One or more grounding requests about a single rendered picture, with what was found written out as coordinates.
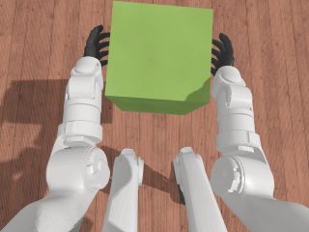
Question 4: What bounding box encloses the right robot hand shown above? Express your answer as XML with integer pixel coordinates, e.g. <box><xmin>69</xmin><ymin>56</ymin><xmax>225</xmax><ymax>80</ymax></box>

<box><xmin>211</xmin><ymin>33</ymin><xmax>235</xmax><ymax>77</ymax></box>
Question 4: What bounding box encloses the right robot upper arm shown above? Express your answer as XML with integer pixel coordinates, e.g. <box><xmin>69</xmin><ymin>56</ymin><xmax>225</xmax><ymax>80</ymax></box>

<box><xmin>210</xmin><ymin>154</ymin><xmax>309</xmax><ymax>232</ymax></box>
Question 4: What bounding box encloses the left robot upper arm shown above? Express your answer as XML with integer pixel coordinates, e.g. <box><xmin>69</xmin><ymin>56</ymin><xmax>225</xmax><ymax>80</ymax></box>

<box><xmin>0</xmin><ymin>146</ymin><xmax>110</xmax><ymax>232</ymax></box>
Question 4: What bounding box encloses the robot right shin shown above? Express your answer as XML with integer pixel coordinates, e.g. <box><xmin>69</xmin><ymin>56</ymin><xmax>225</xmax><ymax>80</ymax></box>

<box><xmin>178</xmin><ymin>147</ymin><xmax>205</xmax><ymax>193</ymax></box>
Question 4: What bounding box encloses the left robot hand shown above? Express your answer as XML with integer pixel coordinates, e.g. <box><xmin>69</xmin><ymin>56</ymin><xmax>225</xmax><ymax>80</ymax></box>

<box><xmin>83</xmin><ymin>25</ymin><xmax>111</xmax><ymax>66</ymax></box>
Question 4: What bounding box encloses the right robot forearm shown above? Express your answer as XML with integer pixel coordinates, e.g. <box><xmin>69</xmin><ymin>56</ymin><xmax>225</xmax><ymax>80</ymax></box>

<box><xmin>211</xmin><ymin>66</ymin><xmax>269</xmax><ymax>167</ymax></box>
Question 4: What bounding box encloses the carton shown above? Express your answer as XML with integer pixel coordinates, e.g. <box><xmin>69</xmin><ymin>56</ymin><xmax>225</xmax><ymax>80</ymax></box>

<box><xmin>104</xmin><ymin>1</ymin><xmax>213</xmax><ymax>115</ymax></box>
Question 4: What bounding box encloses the right robot foot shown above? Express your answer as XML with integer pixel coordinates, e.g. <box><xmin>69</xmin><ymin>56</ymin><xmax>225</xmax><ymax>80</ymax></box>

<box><xmin>173</xmin><ymin>166</ymin><xmax>185</xmax><ymax>205</ymax></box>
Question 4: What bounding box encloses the left robot forearm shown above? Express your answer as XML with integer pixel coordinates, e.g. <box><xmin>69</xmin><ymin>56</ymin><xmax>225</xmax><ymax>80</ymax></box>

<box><xmin>45</xmin><ymin>56</ymin><xmax>104</xmax><ymax>182</ymax></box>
